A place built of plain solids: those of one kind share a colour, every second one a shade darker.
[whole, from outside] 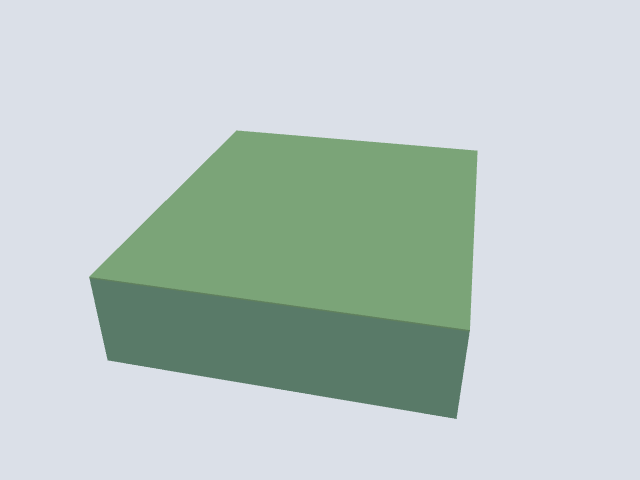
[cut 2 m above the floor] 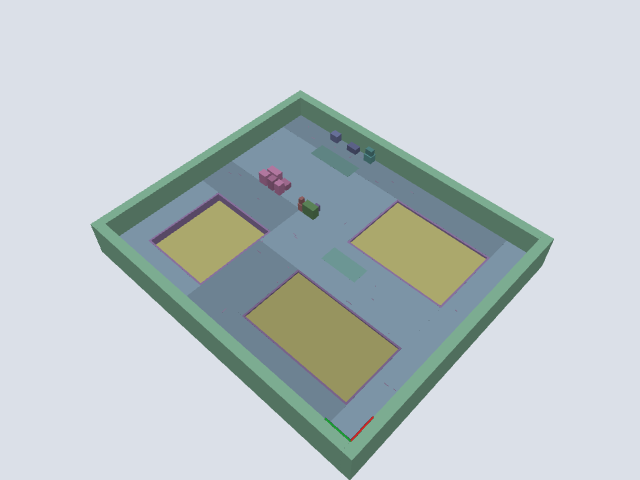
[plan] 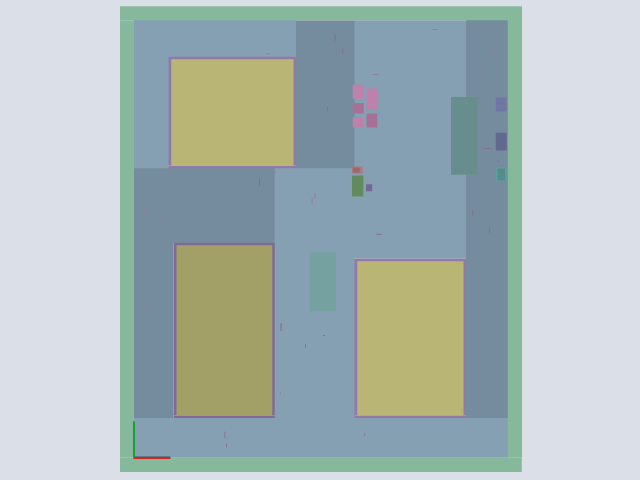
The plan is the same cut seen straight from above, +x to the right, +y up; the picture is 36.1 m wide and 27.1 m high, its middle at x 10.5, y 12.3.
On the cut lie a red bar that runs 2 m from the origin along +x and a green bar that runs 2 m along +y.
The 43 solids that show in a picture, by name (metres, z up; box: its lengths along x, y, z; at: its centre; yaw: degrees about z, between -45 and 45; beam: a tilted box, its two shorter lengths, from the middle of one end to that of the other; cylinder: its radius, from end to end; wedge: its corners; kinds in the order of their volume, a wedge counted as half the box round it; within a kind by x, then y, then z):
{
 "wall_1": {"box": [0.8, 24.7, 6.6], "at": [-0.4, 12.35, 2.0]},
 "wall_2": {"box": [22.7, 0.8, 6.6], "at": [10.55, -0.4, 2.0]},
 "wall_3": {"box": [22.7, 0.8, 6.6], "at": [10.55, 25.1, 2.0]},
 "wall_4": {"box": [0.8, 24.7, 6.6], "at": [21.5, 12.35, 2.0]},
 "floor_deck_1": {"box": [1.95, 8.35, 1.3], "at": [0.97, 20.52, -0.65]},
 "floor_deck_2": {"box": [2.25, 14.1, 1.3], "at": [1.12, 9.3, -0.65]},
 "floor_deck_3": {"box": [5.7, 4.2, 1.3], "at": [5.1, 14.25, -0.65]},
 "floor_deck_4": {"box": [7.2, 2.05, 1.3], "at": [5.55, 23.68, -0.65]},
 "floor_deck_5": {"box": [4.5, 14.1, 1.3], "at": [10.2, 9.3, -0.65]},
 "floor_deck_6": {"box": [21.1, 2.25, 1.3], "at": [10.55, 1.12, -0.65]},
 "floor_deck_7": {"box": [3.3, 8.35, 1.3], "at": [10.8, 20.52, -0.65]},
 "floor_deck_8": {"box": [6.3, 13.45, 1.3], "at": [15.6, 17.98, -0.65]},
 "floor_deck_9": {"box": [2.35, 22.45, 1.3], "at": [19.93, 13.47, -0.65]},
 "floor_lift_1": {"box": [5.4, 9.6, 1.17], "at": [5.1, 7.2, -0.72]},
 "floor_lift_2": {"box": [6.9, 6.0, 0.56], "at": [5.55, 19.5, -1.02]},
 "floor_lift_3": {"box": [6.0, 8.7, 1.11], "at": [15.6, 6.75, -0.74]},
 "ceil_1": {"box": [22.7, 26.3, 0.1], "at": [10.55, 12.35, 5.25]},
 "floor_trim_1": {"box": [0.15, 6.0, 1.3], "at": [2.02, 19.5, -0.65]},
 "floor_trim_2": {"box": [0.15, 9.6, 1.3], "at": [2.33, 7.2, -0.65]},
 "floor_trim_3": {"box": [5.55, 0.15, 1.3], "at": [5.03, 12.07, -0.65]},
 "floor_trim_4": {"box": [5.7, 0.15, 1.3], "at": [5.1, 2.33, -0.65]},
 "floor_trim_5": {"box": [7.05, 0.15, 1.3], "at": [5.48, 22.57, -0.65]},
 "floor_trim_6": {"box": [7.2, 0.15, 1.3], "at": [5.55, 16.43, -0.65]},
 "floor_trim_7": {"box": [0.15, 9.75, 1.3], "at": [7.88, 7.27, -0.65]},
 "floor_trim_8": {"box": [0.15, 6.15, 1.3], "at": [9.07, 19.57, -0.65]},
 "floor_trim_9": {"box": [0.15, 8.7, 1.3], "at": [12.53, 6.75, -0.65]},
 "floor_trim_10": {"box": [6.15, 0.15, 1.3], "at": [15.53, 11.18, -0.65]},
 "floor_trim_11": {"box": [6.3, 0.15, 1.3], "at": [15.6, 2.33, -0.65]},
 "floor_trim_12": {"box": [0.15, 8.85, 1.3], "at": [18.68, 6.82, -0.65]},
 "case_cases_1": {"box": [0.62, 0.6, 1.1], "at": [12.66, 18.95, 0.55]},
 "case_cases_2": {"box": [0.62, 0.6, 1.1], "at": [12.66, 19.74, 0.55]},
 "case_cases_3": {"box": [0.62, 0.8, 1.1], "at": [12.66, 20.67, 0.55]},
 "case_cases_4": {"box": [0.62, 0.8, 0.56], "at": [13.43, 19.05, 0.28]},
 "case_cases_5": {"box": [0.62, 1.2, 1.1], "at": [13.43, 20.25, 0.55]},
 "desk_desk_1": {"box": [0.65, 1.2, 1.04], "at": [12.62, 15.35, 0.52]},
 "case_wall_1": {"box": [0.62, 1.0, 0.56], "at": [20.73, 17.85, 0.28]},
 "case_wall_2": {"box": [0.62, 0.8, 0.74], "at": [20.73, 19.95, 0.37]},
 "vinyl_1": {"box": [1.5, 3.35, 0.05], "at": [10.65, 9.94, -0.02]},
 "vinyl_2": {"box": [1.5, 4.4, 0.05], "at": [18.64, 18.18, -0.02]},
 "stack_wall_1": {"box": [0.62, 0.8, 0.74], "at": [20.73, 16.0, 0.37]},
 "stack_wall_2": {"box": [0.42, 0.68, 0.56], "at": [20.73, 16.0, 1.02]},
 "stool_desk_1": {"box": [0.35, 0.4, 0.62], "at": [13.28, 15.25, 0.31]},
 "stack_desk_1": {"box": [0.4, 0.3, 0.55], "at": [12.55, 16.25, 1.01]}
}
